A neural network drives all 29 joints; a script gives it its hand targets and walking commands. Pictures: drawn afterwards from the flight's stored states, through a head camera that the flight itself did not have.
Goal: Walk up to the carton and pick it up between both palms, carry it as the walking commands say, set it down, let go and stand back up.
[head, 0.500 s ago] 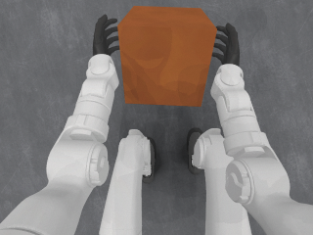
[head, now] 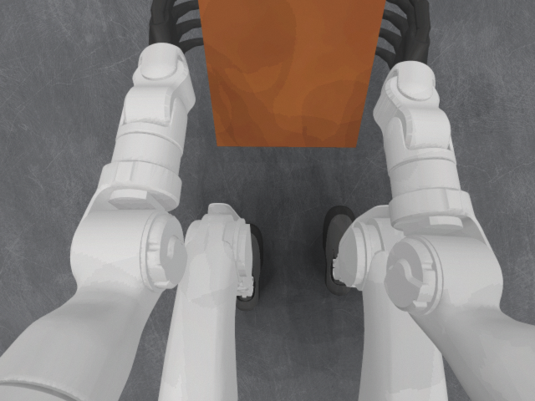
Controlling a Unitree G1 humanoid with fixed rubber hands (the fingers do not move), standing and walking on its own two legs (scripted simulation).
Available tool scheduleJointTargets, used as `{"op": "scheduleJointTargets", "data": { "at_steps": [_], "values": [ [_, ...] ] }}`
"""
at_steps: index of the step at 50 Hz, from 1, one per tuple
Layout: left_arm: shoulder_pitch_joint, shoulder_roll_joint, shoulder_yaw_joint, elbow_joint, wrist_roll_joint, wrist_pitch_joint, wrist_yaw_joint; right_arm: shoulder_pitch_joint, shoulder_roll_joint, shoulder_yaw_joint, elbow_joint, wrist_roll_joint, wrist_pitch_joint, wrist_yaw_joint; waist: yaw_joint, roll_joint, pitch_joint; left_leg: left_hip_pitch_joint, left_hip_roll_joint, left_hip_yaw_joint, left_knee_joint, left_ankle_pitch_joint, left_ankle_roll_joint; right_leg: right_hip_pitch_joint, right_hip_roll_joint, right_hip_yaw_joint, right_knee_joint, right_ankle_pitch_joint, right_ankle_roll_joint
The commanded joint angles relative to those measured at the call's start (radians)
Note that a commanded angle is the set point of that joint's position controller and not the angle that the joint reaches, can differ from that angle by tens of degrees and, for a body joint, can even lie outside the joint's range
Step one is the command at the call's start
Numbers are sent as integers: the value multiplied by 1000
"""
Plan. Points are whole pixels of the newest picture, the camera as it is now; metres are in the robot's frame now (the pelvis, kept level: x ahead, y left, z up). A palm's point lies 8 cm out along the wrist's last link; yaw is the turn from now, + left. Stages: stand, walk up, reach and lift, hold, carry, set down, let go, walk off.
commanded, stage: set down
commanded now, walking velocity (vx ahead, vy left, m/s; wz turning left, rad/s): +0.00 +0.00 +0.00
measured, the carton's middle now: (286, 51) +0.55 +0.02 -0.27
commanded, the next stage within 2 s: none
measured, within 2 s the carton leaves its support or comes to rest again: neither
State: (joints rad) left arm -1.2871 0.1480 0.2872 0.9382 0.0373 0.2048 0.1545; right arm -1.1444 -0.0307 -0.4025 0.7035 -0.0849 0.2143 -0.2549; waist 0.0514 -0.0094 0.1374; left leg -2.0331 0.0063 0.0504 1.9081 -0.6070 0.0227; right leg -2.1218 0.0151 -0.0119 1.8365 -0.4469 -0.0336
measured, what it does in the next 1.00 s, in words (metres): stands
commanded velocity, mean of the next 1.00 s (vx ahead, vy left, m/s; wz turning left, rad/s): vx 0.00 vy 0.00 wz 0.00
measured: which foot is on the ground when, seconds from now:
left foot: down 0.00-1.00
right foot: down 0.00-1.00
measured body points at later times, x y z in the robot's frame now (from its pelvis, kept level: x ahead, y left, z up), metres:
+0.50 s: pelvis +0.00 +0.00 -0.04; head +0.37 +0.01 +0.21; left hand +0.57 +0.18 -0.19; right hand +0.56 -0.13 -0.20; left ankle +0.09 +0.11 -0.43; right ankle +0.13 -0.10 -0.43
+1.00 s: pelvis +0.02 +0.01 -0.04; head +0.40 +0.02 +0.19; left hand +0.59 +0.18 -0.21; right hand +0.58 -0.13 -0.21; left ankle +0.09 +0.11 -0.43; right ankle +0.13 -0.11 -0.43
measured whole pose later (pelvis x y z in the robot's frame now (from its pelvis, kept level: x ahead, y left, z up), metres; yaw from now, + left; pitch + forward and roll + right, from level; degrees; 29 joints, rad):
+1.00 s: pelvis +0.02 +0.01 -0.04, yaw +0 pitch +41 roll +0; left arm -1.51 0.24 0.44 0.91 0.14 0.22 -0.04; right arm -1.40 -0.10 -0.53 0.74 -0.09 0.19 -0.01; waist 0.02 -0.03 0.34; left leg -2.09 -0.01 0.05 2.09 -0.70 0.03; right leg -2.18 0.02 -0.01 2.01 -0.54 -0.02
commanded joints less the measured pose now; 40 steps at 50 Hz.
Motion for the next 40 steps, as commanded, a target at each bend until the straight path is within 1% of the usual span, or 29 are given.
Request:
{"op": "scheduleJointTargets", "data": {
  "at_steps": [1, 3, 4, 5, 7, 8, 9, 10, 12, 13, 15, 16, 17, 18, 19, 20, 22, 23, 25, 27, 28, 29, 30, 31, 32, 35, 37, 38, 40],
  "values": [
    [-629, -837, -312, -124, -55, -8, -330, -892, 687, 513, -24, 37, -17, 323, 11, -77, -1178, 259, -150, -25, -94, 299, -25, 778, 109, 13, 42, 272, 32],
    [-655, -832, -315, -135, -66, -5, -337, -919, 688, 516, -40, 45, -17, 327, 14, -87, -1179, 227, -145, -24, -79, 301, -22, 779, 109, 21, 60, 290, 27],
    [-662, -829, -325, -135, -69, -4, -338, -918, 680, 514, -30, 47, -16, 328, 8, -72, -1173, 226, -144, -28, -79, 303, -22, 771, 106, 14, 74, 294, 26],
    [-683, -817, -335, -170, -77, -6, -336, -952, 679, 526, -64, 66, -18, 331, 10, -71, -1213, 254, -141, -26, -66, 314, -19, 774, 104, 15, 81, 296, 27],
    [-710, -811, -353, -169, -95, -4, -335, -964, 654, 534, -60, 68, -17, 328, -4, -74, -1232, 249, -140, -23, -50, 318, -23, 781, 104, 11, 99, 306, 24],
    [-714, -804, -349, -152, -95, 3, -335, -994, 643, 541, -75, 77, -19, 328, 11, -58, -1233, 264, -137, -25, -49, 319, -22, 777, 101, 13, 102, 303, 24],
    [-719, -798, -359, -144, -101, 5, -337, -976, 628, 535, -41, 74, -15, 330, -10, -59, -1211, 267, -136, -29, -45, 293, -21, 772, 97, 4, 108, 276, 26],
    [-716, -786, -342, -114, -96, 10, -341, -955, 619, 513, 3, 62, -5, 335, -8, -38, -1129, 235, -135, -25, -49, 256, -22, 738, 94, 7, 109, 236, 24],
    [-700, -786, -305, -61, -86, 20, -358, -929, 603, 470, 41, 34, 8, 347, -23, -35, -1026, 180, -135, -22, -40, 210, -19, 710, 94, 13, 111, 194, 15],
    [-698, -773, -279, -45, -75, 21, -367, -902, 622, 452, 86, 25, 17, 354, -17, -44, -950, 131, -131, -17, -37, 183, -17, 697, 96, 19, 112, 183, 14],
    [-675, -779, -258, -1, -57, 29, -378, -864, 607, 407, 133, 2, 25, 369, -27, -21, -840, 107, -133, -28, -43, 150, -14, 618, 100, 10, 119, 133, 6],
    [-666, -757, -239, 20, -42, 31, -381, -843, 606, 383, 161, -4, 31, 379, -19, -22, -801, 106, -132, -24, -37, 137, -13, 593, 100, 10, 117, 107, 6],
    [-651, -761, -235, 33, -41, 35, -385, -844, 599, 373, 149, -13, 31, 386, -31, -29, -765, 99, -132, -33, -34, 135, -12, 577, 100, 4, 125, 107, 2],
    [-630, -750, -217, 66, -26, 41, -388, -837, 577, 360, 169, -20, 34, 394, -25, -17, -722, 97, -132, -34, -34, 119, -10, 553, 99, 3, 128, 84, 0],
    [-615, -742, -202, 80, -16, 45, -392, -830, 566, 345, 179, -33, 40, 398, -31, -14, -678, 78, -131, -35, -28, 102, -8, 542, 96, 10, 124, 64, 1],
    [-601, -729, -181, 103, -3, 50, -395, -795, 563, 322, 224, -47, 51, 407, -32, -23, -635, 67, -131, -34, -28, 78, -8, 525, 96, 7, 126, 36, 2],
    [-591, -715, -167, 98, 10, 55, -401, -785, 564, 308, 197, -59, 59, 418, -31, -29, -622, 89, -130, -39, -24, 92, -4, 513, 97, 0, 135, 40, 1],
    [-575, -714, -167, 109, 10, 62, -405, -752, 560, 295, 221, -75, 66, 422, -44, -35, -616, 92, -128, -43, -21, 95, -7, 532, 95, -1, 136, 50, -4],
    [-551, -708, -160, 113, 23, 72, -412, -732, 551, 280, 227, -77, 74, 431, -34, -7, -596, 83, -124, -39, -16, 93, -9, 527, 97, 5, 142, 57, -9],
    [-519, -708, -158, 113, 39, 76, -412, -706, 567, 277, 230, -73, 79, 438, -18, -1, -596, 104, -126, -35, -12, 120, -10, 528, 97, 2, 148, 77, -6],
    [-504, -720, -156, 122, 41, 83, -415, -693, 566, 270, 234, -80, 83, 440, -33, -7, -591, 113, -124, -42, -13, 130, -8, 525, 97, -5, 151, 81, -6],
    [-490, -709, -158, 125, 44, 84, -416, -670, 570, 265, 246, -81, 85, 442, -26, 3, -585, 117, -124, -40, -9, 143, -12, 527, 96, -4, 154, 92, -7],
    [-487, -724, -162, 122, 42, 86, -418, -653, 571, 262, 247, -91, 85, 442, -36, 3, -586, 118, -126, -43, -8, 153, -15, 535, 96, -4, 153, 109, -9],
    [-452, -729, -154, 135, 54, 89, -419, -657, 580, 269, 239, -80, 86, 447, -20, 7, -576, 115, -128, -40, -9, 164, -13, 533, 96, -5, 156, 115, -5],
    [-436, -736, -154, 138, 56, 92, -421, -640, 568, 262, 240, -91, 87, 448, -32, 10, -562, 120, -128, -45, -6, 172, -13, 519, 98, -4, 154, 119, -6],
    [-412, -739, -146, 132, 63, 90, -424, -619, 585, 280, 235, -86, 85, 446, -15, -4, -567, 112, -129, -45, 0, 208, -14, 548, 98, 3, 162, 163, -4],
    [-390, -738, -146, 144, 68, 95, -424, -597, 575, 267, 254, -92, 86, 449, -20, 15, -552, 129, -130, -45, -3, 210, -18, 530, 98, 0, 160, 155, -5],
    [-388, -742, -141, 147, 68, 96, -425, -597, 581, 262, 253, -95, 89, 452, -29, 15, -546, 138, -132, -51, -1, 201, -12, 501, 100, -3, 157, 136, -4],
    [-366, -733, -128, 157, 83, 98, -425, -588, 580, 266, 252, -101, 89, 454, -23, 0, -532, 129, -130, -54, -1, 206, -13, 500, 97, -3, 157, 144, 0]
  ]
}}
